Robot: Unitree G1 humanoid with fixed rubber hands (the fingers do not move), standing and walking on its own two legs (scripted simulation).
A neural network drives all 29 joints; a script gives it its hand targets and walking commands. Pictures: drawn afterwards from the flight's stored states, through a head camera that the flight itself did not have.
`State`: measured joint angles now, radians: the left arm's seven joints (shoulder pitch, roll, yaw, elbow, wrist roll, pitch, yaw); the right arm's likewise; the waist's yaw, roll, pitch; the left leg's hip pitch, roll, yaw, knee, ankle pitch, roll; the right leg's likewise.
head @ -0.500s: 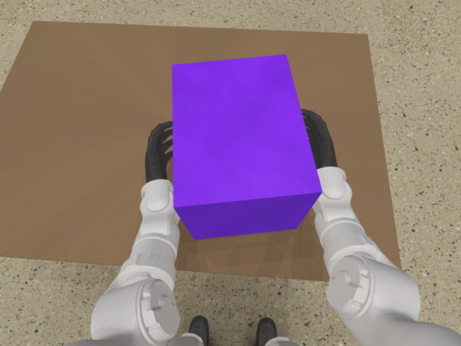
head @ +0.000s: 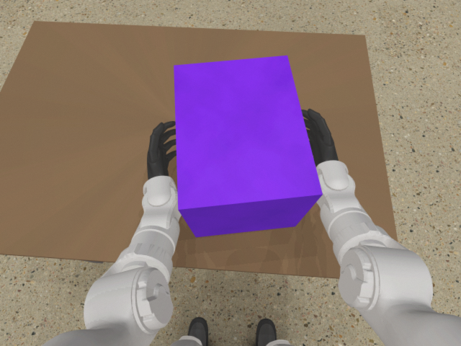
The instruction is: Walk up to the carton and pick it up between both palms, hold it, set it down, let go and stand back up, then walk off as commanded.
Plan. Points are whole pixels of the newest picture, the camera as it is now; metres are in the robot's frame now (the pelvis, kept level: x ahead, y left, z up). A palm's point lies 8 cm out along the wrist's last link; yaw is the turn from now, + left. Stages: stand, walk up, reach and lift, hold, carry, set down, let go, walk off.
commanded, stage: set down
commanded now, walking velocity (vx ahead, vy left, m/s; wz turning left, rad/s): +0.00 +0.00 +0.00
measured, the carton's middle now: (238, 151) +0.44 +0.02 -0.03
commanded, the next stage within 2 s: none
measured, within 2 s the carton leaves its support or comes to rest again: rests again in 0.24 s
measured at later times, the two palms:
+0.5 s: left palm (162, 147) +0.43 +0.15 +0.00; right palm (336, 130) +0.47 -0.15 +0.01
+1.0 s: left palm (145, 191) +0.36 +0.18 -0.04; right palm (342, 174) +0.41 -0.17 -0.04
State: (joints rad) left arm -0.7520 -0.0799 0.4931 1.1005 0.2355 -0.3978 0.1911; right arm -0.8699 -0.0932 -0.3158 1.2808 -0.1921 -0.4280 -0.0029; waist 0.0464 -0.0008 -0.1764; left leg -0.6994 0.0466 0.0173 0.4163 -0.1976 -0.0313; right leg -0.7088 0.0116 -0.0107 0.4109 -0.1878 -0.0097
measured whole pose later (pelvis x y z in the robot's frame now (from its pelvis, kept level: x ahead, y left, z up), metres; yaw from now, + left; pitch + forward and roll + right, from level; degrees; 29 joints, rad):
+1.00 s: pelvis -0.01 -0.02 +0.00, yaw +0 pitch +31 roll +0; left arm -0.59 0.02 0.35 0.92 0.04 -0.34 0.14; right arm -0.71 -0.20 0.07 1.06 0.12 -0.42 -0.02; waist 0.05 0.00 -0.20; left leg -0.79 0.07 0.02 0.43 -0.15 -0.04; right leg -0.80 0.04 -0.01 0.41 -0.15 -0.04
